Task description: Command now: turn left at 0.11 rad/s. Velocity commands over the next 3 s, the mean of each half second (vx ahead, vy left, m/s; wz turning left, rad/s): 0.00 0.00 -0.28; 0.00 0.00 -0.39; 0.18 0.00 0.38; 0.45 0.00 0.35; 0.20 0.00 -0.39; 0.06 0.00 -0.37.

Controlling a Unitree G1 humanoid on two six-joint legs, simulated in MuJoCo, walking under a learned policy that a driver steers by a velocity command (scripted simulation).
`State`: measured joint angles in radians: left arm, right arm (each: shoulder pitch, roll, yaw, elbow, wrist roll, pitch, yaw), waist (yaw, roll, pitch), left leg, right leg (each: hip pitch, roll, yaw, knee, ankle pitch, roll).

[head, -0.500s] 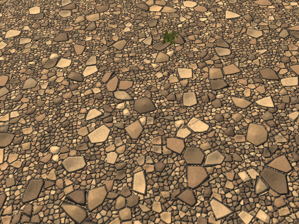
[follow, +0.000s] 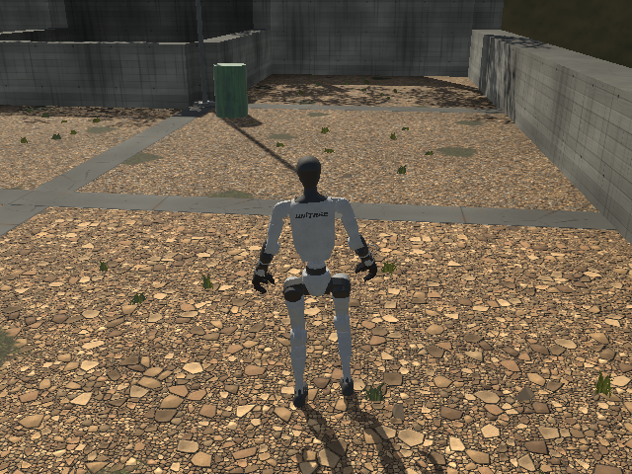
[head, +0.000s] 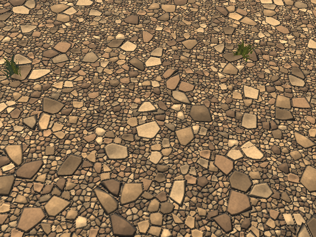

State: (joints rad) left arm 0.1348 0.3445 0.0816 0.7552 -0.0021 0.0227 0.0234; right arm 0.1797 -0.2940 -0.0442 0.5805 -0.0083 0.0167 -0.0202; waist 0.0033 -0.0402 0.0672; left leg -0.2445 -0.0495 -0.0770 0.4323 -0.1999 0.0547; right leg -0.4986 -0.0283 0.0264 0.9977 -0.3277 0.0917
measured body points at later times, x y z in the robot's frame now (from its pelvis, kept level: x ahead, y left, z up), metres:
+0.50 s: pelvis +0.01 +0.00 -0.01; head +0.05 +0.00 +0.44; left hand +0.23 +0.25 -0.11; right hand +0.08 -0.31 -0.11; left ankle +0.01 +0.09 -0.75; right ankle -0.03 -0.13 -0.69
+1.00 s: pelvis +0.00 -0.06 +0.00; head +0.02 -0.09 +0.44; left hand +0.26 +0.10 -0.09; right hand +0.00 -0.37 -0.12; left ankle +0.06 +0.08 -0.70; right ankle -0.03 -0.14 -0.75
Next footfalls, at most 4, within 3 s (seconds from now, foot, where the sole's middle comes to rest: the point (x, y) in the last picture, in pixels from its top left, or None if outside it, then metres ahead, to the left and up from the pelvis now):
0.16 right None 0.05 -0.15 -0.78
0.76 right None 0.01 -0.16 -0.78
1.22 left None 0.05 0.05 -0.78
1.66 right None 0.28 -0.24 -0.78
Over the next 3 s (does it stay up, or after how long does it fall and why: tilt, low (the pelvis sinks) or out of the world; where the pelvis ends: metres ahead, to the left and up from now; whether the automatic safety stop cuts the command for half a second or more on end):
stays up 0.50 -0.11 -0.01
